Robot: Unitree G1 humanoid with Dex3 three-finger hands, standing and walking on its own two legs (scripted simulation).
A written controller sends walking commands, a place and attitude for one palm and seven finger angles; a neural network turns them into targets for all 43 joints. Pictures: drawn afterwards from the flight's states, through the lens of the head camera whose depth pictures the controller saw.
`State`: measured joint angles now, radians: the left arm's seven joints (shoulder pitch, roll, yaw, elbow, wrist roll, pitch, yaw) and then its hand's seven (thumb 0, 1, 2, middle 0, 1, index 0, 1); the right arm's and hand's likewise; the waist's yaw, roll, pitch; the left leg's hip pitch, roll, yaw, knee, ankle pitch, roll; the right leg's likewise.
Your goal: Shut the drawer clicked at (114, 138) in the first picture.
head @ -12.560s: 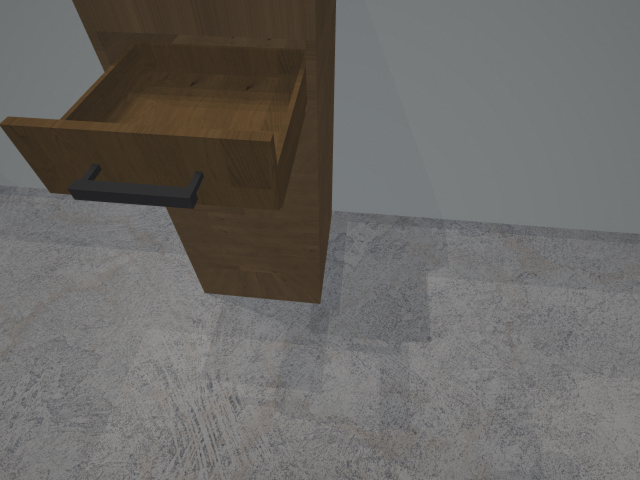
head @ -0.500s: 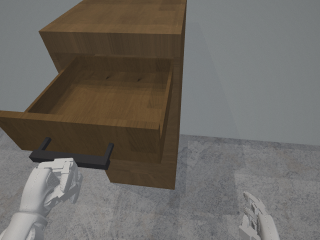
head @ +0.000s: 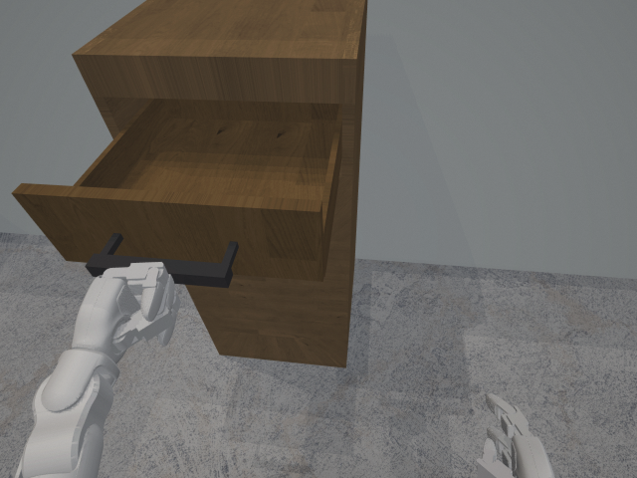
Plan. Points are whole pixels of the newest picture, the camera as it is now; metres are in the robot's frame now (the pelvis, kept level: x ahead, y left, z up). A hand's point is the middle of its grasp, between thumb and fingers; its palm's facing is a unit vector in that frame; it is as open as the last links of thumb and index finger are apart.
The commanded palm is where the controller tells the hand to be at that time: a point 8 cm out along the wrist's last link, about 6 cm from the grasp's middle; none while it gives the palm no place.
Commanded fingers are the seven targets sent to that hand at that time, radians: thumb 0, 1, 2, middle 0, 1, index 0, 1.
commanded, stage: push the drawer shut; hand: left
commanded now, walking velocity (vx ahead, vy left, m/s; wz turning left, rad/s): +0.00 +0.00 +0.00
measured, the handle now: (166, 257) +0.35 +0.22 +0.11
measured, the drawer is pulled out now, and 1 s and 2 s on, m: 0.24 0.12 0.01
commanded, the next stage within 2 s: none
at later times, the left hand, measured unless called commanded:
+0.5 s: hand (183, 266) +0.34 +0.19 +0.11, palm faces -0.05 -1.00 -0.04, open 2.9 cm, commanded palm +0.32 +0.25 +0.11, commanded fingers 0.00 0.90 0.90 -1.40 -1.60 -1.40 -1.60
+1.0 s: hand (197, 233) +0.39 +0.19 +0.11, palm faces -0.06 -1.00 -0.03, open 2.9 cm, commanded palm +0.38 +0.25 +0.11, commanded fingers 0.00 0.90 0.90 -1.40 -1.60 -1.40 -1.60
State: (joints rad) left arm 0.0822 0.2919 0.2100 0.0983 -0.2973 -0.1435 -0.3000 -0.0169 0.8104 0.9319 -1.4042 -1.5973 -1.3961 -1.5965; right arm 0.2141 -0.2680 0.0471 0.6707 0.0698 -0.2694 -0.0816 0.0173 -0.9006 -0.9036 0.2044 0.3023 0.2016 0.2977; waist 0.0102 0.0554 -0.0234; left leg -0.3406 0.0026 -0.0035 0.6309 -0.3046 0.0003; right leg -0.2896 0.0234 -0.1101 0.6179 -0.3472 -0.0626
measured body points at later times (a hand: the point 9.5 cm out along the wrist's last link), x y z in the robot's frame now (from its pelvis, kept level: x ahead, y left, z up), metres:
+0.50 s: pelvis +0.01 +0.01 +0.00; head +0.02 -0.01 +0.45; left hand +0.33 +0.25 +0.11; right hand +0.15 -0.24 -0.09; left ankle +0.02 +0.12 -0.73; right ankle -0.01 -0.07 -0.73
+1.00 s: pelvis +0.01 +0.02 +0.00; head +0.03 +0.01 +0.45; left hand +0.39 +0.25 +0.11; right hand +0.11 -0.24 -0.11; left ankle +0.02 +0.12 -0.73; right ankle -0.01 -0.07 -0.73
